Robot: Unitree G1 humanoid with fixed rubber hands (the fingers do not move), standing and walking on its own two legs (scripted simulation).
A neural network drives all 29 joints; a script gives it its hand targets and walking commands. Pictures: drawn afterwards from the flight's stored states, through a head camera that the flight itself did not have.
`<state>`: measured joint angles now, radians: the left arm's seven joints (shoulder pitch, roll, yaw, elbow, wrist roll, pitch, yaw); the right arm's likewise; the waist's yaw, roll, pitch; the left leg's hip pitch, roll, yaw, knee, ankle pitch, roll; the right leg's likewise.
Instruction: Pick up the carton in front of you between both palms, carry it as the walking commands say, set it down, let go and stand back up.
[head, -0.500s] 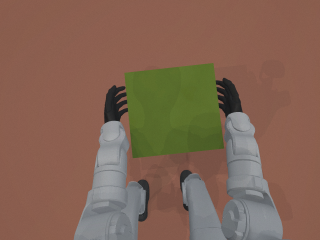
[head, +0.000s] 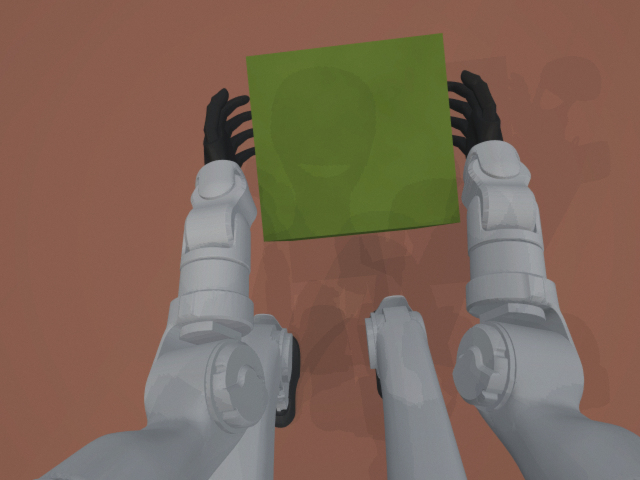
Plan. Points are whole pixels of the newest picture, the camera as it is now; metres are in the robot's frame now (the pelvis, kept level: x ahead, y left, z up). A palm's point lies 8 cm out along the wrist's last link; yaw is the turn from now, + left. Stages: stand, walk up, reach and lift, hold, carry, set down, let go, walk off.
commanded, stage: set down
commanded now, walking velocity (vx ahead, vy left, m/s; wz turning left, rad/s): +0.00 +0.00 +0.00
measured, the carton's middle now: (348, 162) +0.48 -0.07 -0.17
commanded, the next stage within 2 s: none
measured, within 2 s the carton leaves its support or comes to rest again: rests again in 1.08 s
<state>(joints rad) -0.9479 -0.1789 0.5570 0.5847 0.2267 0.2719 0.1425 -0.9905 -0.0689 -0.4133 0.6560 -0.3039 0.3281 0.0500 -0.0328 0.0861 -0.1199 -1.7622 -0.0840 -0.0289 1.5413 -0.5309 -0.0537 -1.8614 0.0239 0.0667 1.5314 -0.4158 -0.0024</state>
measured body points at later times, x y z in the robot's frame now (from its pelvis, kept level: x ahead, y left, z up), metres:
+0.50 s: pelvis -0.02 +0.00 -0.11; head +0.32 -0.07 +0.17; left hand +0.51 +0.06 -0.25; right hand +0.51 -0.24 -0.25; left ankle +0.07 +0.14 -0.52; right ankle +0.10 -0.11 -0.52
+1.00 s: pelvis -0.02 +0.00 -0.17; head +0.34 -0.06 +0.08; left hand +0.53 +0.06 -0.34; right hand +0.53 -0.24 -0.33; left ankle +0.07 +0.14 -0.52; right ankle +0.10 -0.11 -0.52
